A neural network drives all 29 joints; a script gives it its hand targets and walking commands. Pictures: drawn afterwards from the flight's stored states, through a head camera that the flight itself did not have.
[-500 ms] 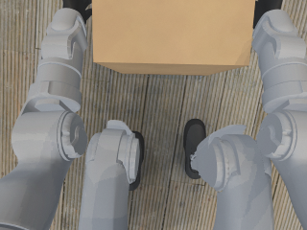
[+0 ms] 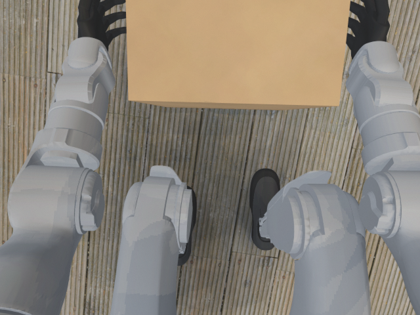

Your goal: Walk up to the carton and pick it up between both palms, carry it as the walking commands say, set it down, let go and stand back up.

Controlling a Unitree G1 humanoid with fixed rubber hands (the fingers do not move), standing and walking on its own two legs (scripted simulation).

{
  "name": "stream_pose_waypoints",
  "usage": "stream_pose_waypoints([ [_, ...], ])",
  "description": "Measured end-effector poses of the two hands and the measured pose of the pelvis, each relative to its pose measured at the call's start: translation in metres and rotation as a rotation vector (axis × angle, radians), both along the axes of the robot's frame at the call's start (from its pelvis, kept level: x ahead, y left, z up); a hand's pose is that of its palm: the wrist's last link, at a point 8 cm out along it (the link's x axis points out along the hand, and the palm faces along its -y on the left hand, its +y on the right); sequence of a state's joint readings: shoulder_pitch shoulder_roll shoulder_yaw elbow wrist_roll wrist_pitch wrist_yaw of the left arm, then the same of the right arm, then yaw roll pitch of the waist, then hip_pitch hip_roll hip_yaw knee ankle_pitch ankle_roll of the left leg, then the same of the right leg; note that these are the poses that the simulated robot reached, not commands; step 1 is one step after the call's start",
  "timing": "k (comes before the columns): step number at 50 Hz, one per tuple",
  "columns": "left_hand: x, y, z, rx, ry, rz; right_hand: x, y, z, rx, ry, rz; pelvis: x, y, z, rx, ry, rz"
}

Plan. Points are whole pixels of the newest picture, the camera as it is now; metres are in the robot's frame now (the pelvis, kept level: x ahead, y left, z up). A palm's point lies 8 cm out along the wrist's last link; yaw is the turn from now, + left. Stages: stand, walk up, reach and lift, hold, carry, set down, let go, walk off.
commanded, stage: set down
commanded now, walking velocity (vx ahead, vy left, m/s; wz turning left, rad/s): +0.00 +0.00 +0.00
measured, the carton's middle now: (229, 37) +0.54 -0.01 -0.23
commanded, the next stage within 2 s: let go in 1.50 s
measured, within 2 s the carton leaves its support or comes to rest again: neither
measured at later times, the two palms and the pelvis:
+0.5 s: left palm (54, 10) +0.53 +0.22 -0.09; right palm (417, 18) +0.52 -0.23 -0.09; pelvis +0.00 +0.00 +0.03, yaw +0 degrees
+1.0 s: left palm out of the picture +0.53 +0.23 +0.07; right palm out of the picture +0.52 -0.24 +0.06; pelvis +0.02 +0.00 +0.16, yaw +0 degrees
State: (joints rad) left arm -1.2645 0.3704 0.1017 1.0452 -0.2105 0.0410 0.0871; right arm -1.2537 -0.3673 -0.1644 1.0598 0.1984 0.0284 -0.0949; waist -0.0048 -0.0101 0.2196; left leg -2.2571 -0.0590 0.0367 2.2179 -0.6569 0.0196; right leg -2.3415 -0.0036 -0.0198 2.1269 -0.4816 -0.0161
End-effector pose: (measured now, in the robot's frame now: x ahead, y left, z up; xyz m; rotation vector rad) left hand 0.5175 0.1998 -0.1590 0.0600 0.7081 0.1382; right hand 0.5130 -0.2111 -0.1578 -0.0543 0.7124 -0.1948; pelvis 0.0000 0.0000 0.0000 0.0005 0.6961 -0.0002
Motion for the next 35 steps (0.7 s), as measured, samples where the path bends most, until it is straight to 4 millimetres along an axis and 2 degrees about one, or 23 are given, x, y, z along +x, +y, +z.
stream_pose_waypoints([
  [9, 0.0, 0.015, -0.004, 0.002, -0.009, 0.003, 0.001, -0.012, -0.002, -0.006, -0.011, -0.014, -0.003, 0.001, -0.003, -0.007, -0.014, 0.0],
  [15, 0.004, 0.017, 0.009, 0.005, -0.032, -0.009, 0.004, -0.019, 0.011, -0.006, -0.035, -0.013, -0.003, 0.0, -0.001, -0.007, -0.026, -0.003],
  [23, 0.01, 0.016, 0.057, 0.003, -0.069, -0.016, 0.008, -0.02, 0.055, 0.002, -0.071, -0.003, 0.002, -0.001, 0.019, -0.001, -0.007, -0.006],
  [35, 0.008, 0.024, 0.138, 0.005, -0.071, -0.022, 0.004, -0.023, 0.13, 0.01, -0.071, 0.003, 0.009, -0.004, 0.078, 0.004, 0.071, -0.008],
])
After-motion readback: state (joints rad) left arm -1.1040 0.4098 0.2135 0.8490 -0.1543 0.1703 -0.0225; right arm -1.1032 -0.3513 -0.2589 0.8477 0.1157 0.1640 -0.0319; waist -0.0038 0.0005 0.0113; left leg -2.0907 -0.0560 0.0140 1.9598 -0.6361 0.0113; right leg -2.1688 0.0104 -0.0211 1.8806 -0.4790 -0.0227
